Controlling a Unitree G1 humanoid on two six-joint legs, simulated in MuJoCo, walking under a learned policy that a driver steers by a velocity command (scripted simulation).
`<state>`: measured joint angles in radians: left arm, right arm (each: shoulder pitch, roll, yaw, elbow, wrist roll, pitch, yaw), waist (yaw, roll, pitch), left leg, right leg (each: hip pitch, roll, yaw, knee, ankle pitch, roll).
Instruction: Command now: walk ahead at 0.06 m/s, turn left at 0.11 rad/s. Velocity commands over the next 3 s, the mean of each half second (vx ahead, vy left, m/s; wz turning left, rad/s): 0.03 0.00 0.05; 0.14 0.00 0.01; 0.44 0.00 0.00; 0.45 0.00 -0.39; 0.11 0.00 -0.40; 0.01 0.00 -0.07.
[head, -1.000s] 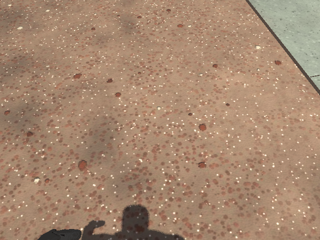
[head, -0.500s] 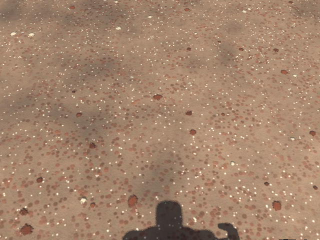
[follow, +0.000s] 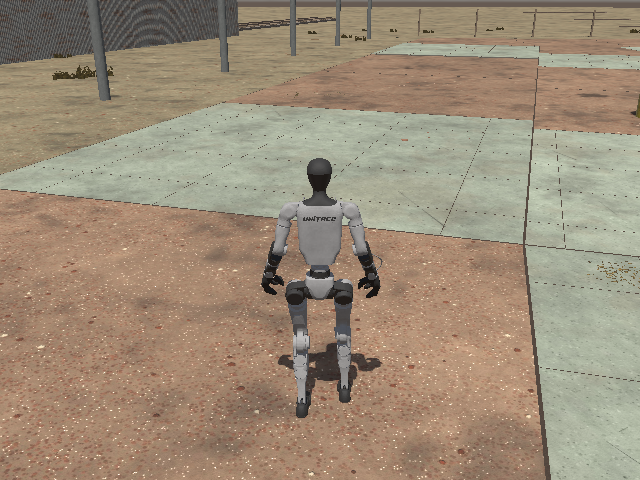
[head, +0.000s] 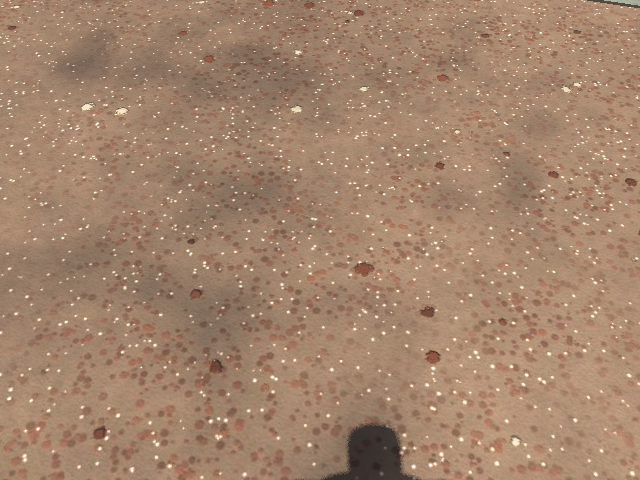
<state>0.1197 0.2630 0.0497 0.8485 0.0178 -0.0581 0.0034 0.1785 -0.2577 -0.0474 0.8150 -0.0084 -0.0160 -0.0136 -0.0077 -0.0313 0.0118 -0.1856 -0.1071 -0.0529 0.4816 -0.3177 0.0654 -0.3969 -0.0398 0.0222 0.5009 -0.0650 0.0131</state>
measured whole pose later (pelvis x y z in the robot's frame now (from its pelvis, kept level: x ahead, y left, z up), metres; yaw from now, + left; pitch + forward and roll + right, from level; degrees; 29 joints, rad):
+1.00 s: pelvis +0.08 -0.06 -0.01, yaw +0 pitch -1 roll +0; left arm 0.16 0.26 0.07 1.05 -0.03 -0.10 -0.02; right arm 0.38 -0.25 -0.05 1.05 0.02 -0.05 -0.02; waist 0.00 0.04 0.01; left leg -0.10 0.01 -0.07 0.66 -0.47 0.01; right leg -0.29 0.03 -0.07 0.59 -0.28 -0.06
